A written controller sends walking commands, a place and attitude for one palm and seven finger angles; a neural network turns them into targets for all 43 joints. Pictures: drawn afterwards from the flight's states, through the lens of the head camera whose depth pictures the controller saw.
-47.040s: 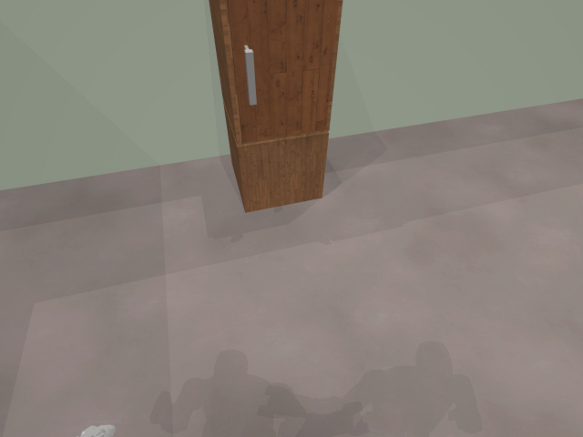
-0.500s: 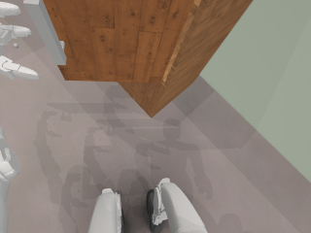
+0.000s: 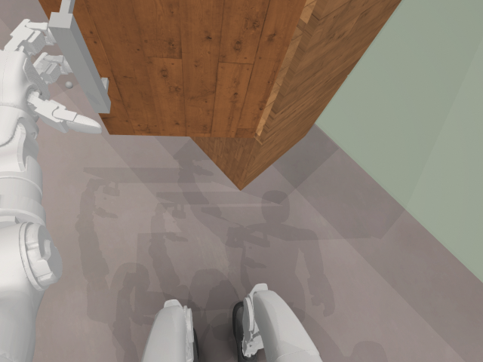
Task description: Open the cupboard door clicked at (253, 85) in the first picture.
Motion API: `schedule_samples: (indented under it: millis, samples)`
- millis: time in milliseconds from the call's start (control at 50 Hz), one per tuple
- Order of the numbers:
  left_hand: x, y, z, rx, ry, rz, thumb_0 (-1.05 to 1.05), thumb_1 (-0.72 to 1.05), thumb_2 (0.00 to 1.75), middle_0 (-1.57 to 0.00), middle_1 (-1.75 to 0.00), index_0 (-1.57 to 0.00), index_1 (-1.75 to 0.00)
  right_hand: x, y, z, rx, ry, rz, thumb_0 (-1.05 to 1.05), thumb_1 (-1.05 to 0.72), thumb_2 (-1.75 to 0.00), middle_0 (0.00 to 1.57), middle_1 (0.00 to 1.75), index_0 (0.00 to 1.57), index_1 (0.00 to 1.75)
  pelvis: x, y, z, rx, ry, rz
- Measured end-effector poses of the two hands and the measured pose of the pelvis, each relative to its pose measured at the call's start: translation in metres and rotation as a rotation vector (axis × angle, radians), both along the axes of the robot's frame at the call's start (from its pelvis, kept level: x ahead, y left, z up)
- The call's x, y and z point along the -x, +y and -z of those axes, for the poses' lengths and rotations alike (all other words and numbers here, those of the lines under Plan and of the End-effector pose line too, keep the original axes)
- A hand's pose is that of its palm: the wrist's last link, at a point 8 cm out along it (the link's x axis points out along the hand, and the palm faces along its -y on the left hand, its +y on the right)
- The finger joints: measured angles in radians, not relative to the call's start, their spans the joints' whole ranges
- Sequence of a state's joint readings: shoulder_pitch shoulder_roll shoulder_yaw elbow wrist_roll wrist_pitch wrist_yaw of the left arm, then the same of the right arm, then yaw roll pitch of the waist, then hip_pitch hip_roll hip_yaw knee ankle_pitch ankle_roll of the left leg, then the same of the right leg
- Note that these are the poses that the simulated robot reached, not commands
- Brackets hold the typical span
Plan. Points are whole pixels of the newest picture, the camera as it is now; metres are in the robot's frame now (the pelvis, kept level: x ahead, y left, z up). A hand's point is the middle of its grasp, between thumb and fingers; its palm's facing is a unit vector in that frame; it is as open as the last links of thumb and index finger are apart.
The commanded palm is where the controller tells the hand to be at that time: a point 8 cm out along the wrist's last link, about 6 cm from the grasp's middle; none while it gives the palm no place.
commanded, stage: slide the fingers in behind the handle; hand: left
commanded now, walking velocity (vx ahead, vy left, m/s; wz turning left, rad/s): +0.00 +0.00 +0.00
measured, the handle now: (87, 60) +0.57 +0.19 +0.04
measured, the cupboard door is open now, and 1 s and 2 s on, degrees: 50 50 56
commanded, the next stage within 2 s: close the thumb around the handle in 0.80 s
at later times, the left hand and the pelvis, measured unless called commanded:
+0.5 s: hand (95, 89) +0.52 +0.18 +0.05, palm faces -0.04 -1.00 -0.04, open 14.0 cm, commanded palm +0.50 +0.22 +0.05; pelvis +0.00 -0.02 +0.00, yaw +1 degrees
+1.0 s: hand (90, 87) +0.52 +0.18 +0.05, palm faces -0.04 -1.00 -0.04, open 13.8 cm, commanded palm +0.51 +0.22 +0.05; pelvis -0.01 -0.01 -0.01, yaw +0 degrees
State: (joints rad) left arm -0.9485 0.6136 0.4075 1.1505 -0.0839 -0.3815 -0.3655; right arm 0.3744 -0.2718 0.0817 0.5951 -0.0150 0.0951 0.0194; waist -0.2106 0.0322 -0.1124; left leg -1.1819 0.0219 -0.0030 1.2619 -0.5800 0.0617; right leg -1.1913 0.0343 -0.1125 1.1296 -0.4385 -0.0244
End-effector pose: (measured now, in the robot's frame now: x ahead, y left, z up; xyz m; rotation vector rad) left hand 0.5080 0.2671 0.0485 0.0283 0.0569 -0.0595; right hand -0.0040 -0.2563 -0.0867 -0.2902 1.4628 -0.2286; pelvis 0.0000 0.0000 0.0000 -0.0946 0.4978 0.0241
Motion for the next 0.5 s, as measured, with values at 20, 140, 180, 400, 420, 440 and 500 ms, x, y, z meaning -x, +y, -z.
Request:
schedule_samples:
  millis: [20, 140, 180, 400, 420, 440, 500]
  samples:
    - [0.000, -0.003, 0.000, -0.001, 0.000, 0.001, -0.01, -0.50, 0.30, -0.30, -1.20, -0.30, -1.20, -0.001, 0.000, 0.000, -0.001, -0.003, -0.001, 0.00, -0.91, -0.90, 0.20, 0.30, 0.21, 0.30, 0.000, 0.000, 0.000, -0.001, -0.001, -0.001]
    - [0.001, -0.019, -0.002, -0.006, -0.010, 0.001, -0.01, -0.50, 0.30, -0.30, -1.20, -0.30, -1.20, -0.008, -0.004, 0.002, -0.010, -0.023, -0.004, 0.00, -0.91, -0.90, 0.20, 0.30, 0.21, 0.30, -0.002, -0.003, -0.002, -0.008, -0.008, 0.000]
    - [0.001, -0.024, -0.002, -0.008, -0.012, 0.000, -0.01, -0.50, 0.30, -0.30, -1.20, -0.30, -1.20, -0.010, -0.005, 0.002, -0.014, -0.030, -0.003, 0.00, -0.91, -0.90, 0.20, 0.30, 0.21, 0.30, -0.002, -0.004, -0.002, -0.012, -0.011, 0.001]
    - [0.007, -0.034, -0.004, -0.020, -0.021, -0.017, -0.01, -0.50, 0.30, -0.30, -1.20, -0.30, -1.20, -0.014, -0.012, 0.007, -0.031, -0.058, -0.001, 0.00, -0.91, -0.90, 0.20, 0.30, 0.20, 0.30, -0.001, -0.013, -0.002, -0.029, -0.023, 0.009]
    - [0.008, -0.035, -0.004, -0.019, -0.018, -0.014, -0.01, -0.50, 0.30, -0.30, -1.20, -0.30, -1.20, -0.013, -0.012, 0.007, -0.032, -0.057, -0.003, 0.00, -0.91, -0.90, 0.20, 0.30, 0.20, 0.30, 0.000, -0.013, -0.002, -0.029, -0.023, 0.008]
    - [0.009, -0.036, -0.003, -0.017, -0.013, -0.013, -0.01, -0.50, 0.30, -0.30, -1.20, -0.30, -1.20, -0.013, -0.013, 0.008, -0.032, -0.055, -0.006, 0.00, -0.91, -0.90, 0.20, 0.30, 0.20, 0.30, 0.000, -0.014, -0.002, -0.030, -0.024, 0.007]
    - [0.010, -0.037, -0.003, -0.015, -0.011, -0.018, -0.01, -0.50, 0.30, -0.30, -1.20, -0.30, -1.20, -0.013, -0.016, 0.008, -0.029, -0.058, -0.010, 0.00, -0.91, -0.90, 0.20, 0.30, 0.20, 0.30, 0.001, -0.016, -0.001, -0.031, -0.023, 0.005]
